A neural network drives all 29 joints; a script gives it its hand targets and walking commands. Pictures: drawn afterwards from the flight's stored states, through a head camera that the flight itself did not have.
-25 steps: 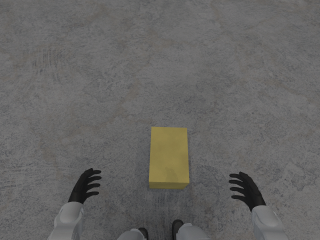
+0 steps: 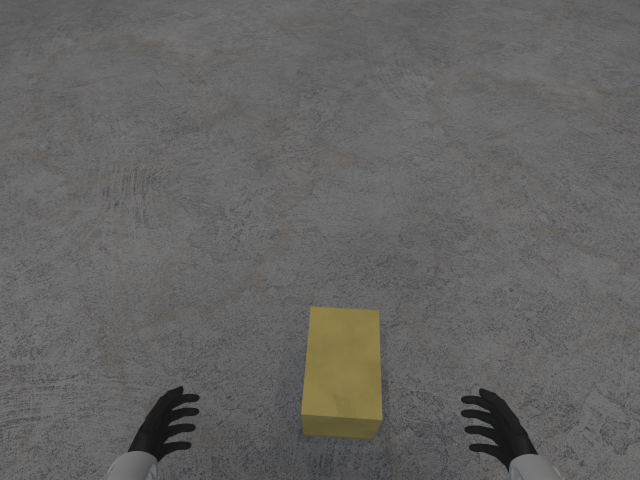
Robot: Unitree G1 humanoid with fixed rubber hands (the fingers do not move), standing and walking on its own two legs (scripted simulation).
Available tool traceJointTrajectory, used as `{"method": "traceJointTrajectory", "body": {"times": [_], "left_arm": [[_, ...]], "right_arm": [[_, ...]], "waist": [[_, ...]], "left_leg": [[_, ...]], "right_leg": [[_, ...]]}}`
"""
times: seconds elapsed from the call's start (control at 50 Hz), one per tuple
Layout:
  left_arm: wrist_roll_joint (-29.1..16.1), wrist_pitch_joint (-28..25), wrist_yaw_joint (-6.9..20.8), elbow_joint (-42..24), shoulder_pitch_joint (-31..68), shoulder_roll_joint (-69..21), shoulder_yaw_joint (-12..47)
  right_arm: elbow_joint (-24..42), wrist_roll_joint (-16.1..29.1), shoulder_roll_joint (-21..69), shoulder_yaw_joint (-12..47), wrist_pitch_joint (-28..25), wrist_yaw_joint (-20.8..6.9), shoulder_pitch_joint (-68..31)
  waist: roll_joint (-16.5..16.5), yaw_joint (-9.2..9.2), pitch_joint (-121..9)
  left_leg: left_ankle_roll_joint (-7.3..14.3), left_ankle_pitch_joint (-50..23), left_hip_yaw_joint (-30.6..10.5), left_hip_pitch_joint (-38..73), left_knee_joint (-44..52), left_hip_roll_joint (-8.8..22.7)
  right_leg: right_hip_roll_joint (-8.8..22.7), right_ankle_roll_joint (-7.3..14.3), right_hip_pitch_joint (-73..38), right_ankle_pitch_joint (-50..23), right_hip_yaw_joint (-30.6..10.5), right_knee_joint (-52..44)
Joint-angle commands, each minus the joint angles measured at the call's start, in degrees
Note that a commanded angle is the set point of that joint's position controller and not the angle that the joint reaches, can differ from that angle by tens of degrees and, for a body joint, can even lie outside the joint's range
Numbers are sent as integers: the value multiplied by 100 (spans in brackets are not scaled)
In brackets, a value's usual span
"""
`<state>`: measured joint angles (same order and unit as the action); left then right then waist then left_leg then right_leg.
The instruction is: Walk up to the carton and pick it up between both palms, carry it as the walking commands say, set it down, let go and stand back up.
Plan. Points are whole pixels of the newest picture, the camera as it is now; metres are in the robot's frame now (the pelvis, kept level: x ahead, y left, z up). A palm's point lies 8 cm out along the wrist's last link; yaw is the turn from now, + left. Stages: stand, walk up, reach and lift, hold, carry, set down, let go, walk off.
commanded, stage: let go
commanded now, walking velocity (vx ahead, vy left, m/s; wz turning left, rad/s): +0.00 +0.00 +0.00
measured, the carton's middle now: (341, 373) +0.46 -0.05 -0.66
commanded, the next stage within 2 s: stand in 0.08 s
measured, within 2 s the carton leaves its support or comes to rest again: neither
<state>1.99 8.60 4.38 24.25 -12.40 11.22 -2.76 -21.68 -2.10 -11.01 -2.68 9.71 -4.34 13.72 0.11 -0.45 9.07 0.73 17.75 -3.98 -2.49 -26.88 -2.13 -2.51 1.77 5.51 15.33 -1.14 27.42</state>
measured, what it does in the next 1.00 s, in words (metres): stands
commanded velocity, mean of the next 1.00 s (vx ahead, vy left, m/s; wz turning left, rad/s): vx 0.00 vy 0.00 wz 0.00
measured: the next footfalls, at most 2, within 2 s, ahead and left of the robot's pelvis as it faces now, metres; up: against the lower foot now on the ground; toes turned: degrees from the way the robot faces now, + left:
none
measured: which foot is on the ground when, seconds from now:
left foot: down 0.00-1.00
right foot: down 0.00-1.00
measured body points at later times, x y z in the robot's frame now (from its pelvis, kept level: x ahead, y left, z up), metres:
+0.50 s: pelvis +0.02 +0.00 +0.00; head +0.01 +0.00 +0.45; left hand +0.13 +0.30 -0.10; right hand +0.13 -0.29 -0.10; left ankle -0.03 +0.12 -0.74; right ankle +0.00 -0.10 -0.74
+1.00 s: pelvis +0.00 +0.02 +0.00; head -0.02 +0.02 +0.45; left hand +0.07 +0.32 -0.12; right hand +0.09 -0.27 -0.11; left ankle -0.03 +0.12 -0.74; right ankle +0.00 -0.10 -0.74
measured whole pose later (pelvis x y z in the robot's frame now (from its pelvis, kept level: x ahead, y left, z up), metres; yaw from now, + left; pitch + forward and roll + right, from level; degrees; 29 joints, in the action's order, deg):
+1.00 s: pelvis +0.00 +0.02 +0.00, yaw +1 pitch -2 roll -1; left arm 1.7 -0.1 0.0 55.5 -12.3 19.0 -3.0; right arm -49.3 -1.9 -18.9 -0.7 -0.8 1.1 15.7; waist -0.1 0.6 -1.2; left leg 2.1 16.0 -3.7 -7.2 -25.6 -2.9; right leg -1.2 0.2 9.1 13.0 -0.8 24.2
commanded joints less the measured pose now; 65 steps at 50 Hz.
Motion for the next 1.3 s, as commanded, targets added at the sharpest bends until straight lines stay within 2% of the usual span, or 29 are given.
{"method": "traceJointTrajectory", "body": {"times": [0.0, 0.02, 0.04, 0.06, 0.08, 0.12, 0.14, 0.16, 0.24, 0.28, 0.3, 0.32, 0.36, 0.38, 0.54, 0.68, 0.72, 0.74, 0.84, 0.88, 0.96, 0.98, 1.04, 1.1, 1.14, 1.18, 1.22, 1.26, 1.28], "left_arm": [[27, -242, -79, -792, 387, 866, -378], [-15, -300, -96, -842, 356, 852, -322], [-95, -440, -347, 322, 230, 1136, -413], [-11, -539, -461, 423, 215, 1345, -365], [18, -634, -514, 534, 253, 1446, -381], [72, -749, -518, 692, 324, 1353, -364], [73, -778, -511, 761, 373, 1389, -360], [90, -806, -519, 892, 408, 1367, -351], [44, -888, -482, 1213, 470, 1285, -303], [23, -952, -515, 1353, 368, 1374, -317], [12, -959, -522, 1470, 284, 1446, -339], [29, -977, -521, 1486, 292, 1403, -312], [19, -972, -543, 1619, 321, 1546, -348], [38, -984, -531, 1632, 361, 1528, -350], [23, -1042, -505, 1986, 339, 1679, -340], [27, -1022, -487, 2230, 349, 1672, -319], [35, -1017, -501, 2306, 368, 1660, -313], [-8, -1017, -494, 2323, 340, 1688, -307], [-29, -1026, -488, 2558, 285, 1724, -275], [-4, -1019, -505, 2611, 344, 1720, -253], [-69, -1005, -488, 2705, 362, 1739, -233], [-45, -1011, -487, 2759, 388, 1718, -228], [-61, -1009, -495, 2861, 363, 1740, -174], [-101, -1013, -520, 2960, 359, 1800, -151], [-70, -982, -537, 3001, 426, 1792, -167], [-73, -1010, -526, 3089, 418, 1822, -161], [-63, -994, -515, 3115, 459, 1861, -134], [-91, -1005, -514, 3202, 469, 1922, -146], [-70, -1015, -500, 3184, 484, 1858, -119]], "right_arm": [[941, 78, -798, -186, -132, 145, -265], [831, 88, -765, -119, -86, 168, -210], [-204, 94, -1408, -341, -358, 429, -337], [-232, 98, -1324, -340, -482, 465, -304], [-361, 61, -1308, -343, -570, 488, -324], [-522, 32, -1173, -254, -723, 491, -110], [-583, 37, -1304, -253, -769, 469, -280], [-701, 63, -1257, -251, -812, 479, -136], [-995, 33, -1435, -287, -877, 514, -79], [-1110, 2, -1473, -295, -902, 547, -89], [-1114, 1, -1511, -287, -921, 545, -22], [-1164, -8, -1549, -309, -931, 576, -19], [-1237, -6, -1530, -286, -963, 581, -3], [-1312, -17, -1678, -320, -960, 619, 33], [-1638, -29, -1758, -204, -1084, 616, 96], [-1852, -24, -1730, -139, -1175, 604, -26], [-1904, 15, -1799, -151, -1176, 598, -68], [-1941, -15, -1792, -118, -1179, 614, -12], [-2118, 10, -1868, -104, -1207, 607, -70], [-2201, 15, -1863, -103, -1197, 615, -96], [-2363, 44, -1901, -94, -1227, 598, -107], [-2396, 24, -1973, -87, -1212, 596, -139], [-2477, 35, -1961, -62, -1217, 601, -144], [-2585, 78, -1973, -29, -1201, 604, -99], [-2630, 84, -2015, -44, -1197, 615, -184], [-2684, 83, -1961, -18, -1183, 614, -216], [-2755, 75, -1972, -20, -1173, 591, -279], [-2784, 85, -2002, 4, -1153, 587, -243], [-2831, 89, -1961, 27, -1165, 587, -271]], "waist": [[75, 30, -874], [61, 68, -1089], [-205, 170, -1331], [-294, 29, -1369], [-178, 42, -1541], [-74, 10, -1502], [-64, 81, -1497], [78, 29, -1466], [53, 20, -1600], [-136, 71, -1584], [54, 94, -1463], [-130, 62, -1584], [71, 52, -1568], [-154, 61, -1421], [-86, 57, -1156], [-200, 81, -1117], [-51, 79, -941], [-231, 68, -976], [-209, 105, -999], [-229, 95, -861], [2, 117, -956], [-170, 112, -897], [-240, 99, -966], [-66, 58, -1035], [-176, 87, -940], [-189, 67, -977], [-16, 97, -732], [-136, 47, -625], [-81, 100, -739]], "left_leg": [[-76, -1303, 175, -817, 394, -56], [-75, -1530, 192, -737, 373, -40], [-121, -1407, 170, -1220, -124, 281], [-168, -979, 86, -1054, -159, 217], [-114, -990, 14, -933, -223, 305], [-56, -910, -121, -1044, -150, 415], [-62, -1103, -102, -1000, -168, 402], [-65, -1191, -136, -988, -111, 461], [-43, -1918, -122, -875, -163, 529], [-22, -2300, -122, -860, -190, 553], [12, -2263, -141, -914, -188, 544], [-5, -2155, -151, -834, -116, 562], [9, -2017, -219, -753, -52, 578], [-1, -2010, -245, -889, -3, 592], [125, -1248, -504, -1089, 379, 664], [80, -1029, -536, -1016, 533, 702], [114, -893, -614, -1181, 620, 658], [119, -891, -605, -1185, 631, 722], [121, -806, -721, -1084, 736, 760], [103, -995, -621, -1124, 743, 695], [102, -973, -628, -1059, 700, 704], [92, -1036, -630, -1015, 722, 684], [102, -1340, -637, -924, 693, 725], [110, -1575, -658, -760, 762, 730], [101, -1557, -610, -854, 711, 699], [125, -1246, -597, -847, 754, 722], [110, -775, -689, -1066, 881, 694], [120, -707, -684, -996, 956, 676], [146, -631, -708, -966, 935, 691]], "right_leg": [[-15, -318, -1038, -1799, -169, -218], [-36, -323, -1096, -2051, -154, -111], [485, -304, -416, -2060, -238, -204], [556, -308, -204, -1700, -475, -322], [646, -237, -213, -1684, -612, -262], [643, -141, -165, -1590, -573, -269], [627, -157, -92, -1694, -545, -325], [596, -173, -55, -1733, -477, -298], [597, -115, -106, -2393, -445, -222], [618, -125, -158, -2781, -431, -199], [643, -125, -108, -2756, -485, -197], [652, -96, -150, -2607, -481, -252], [609, -78, -82, -2404, -471, -232], [609, -56, -7, -2184, -488, -249], [625, 0, 173, -1179, -574, -358], [625, -55, 61, -1081, -567, -512], [598, -82, 88, -1010, -563, -509], [657, -58, 102, -961, -557, -474], [635, -80, 85, -839, -519, -534], [670, -61, 79, -1024, -564, -528], [722, -70, 75, -849, -567, -600], [708, -56, 89, -929, -582, -615], [749, -48, 60, -1103, -543, -623], [757, -67, -4, -1176, -519, -583], [732, -63, 30, -1232, -528, -634], [792, -46, 23, -983, -589, -714], [767, -82, 54, -714, -573, -807], [810, -29, 161, -515, -676, -889], [845, 3, 143, -452, -713, -890]]}}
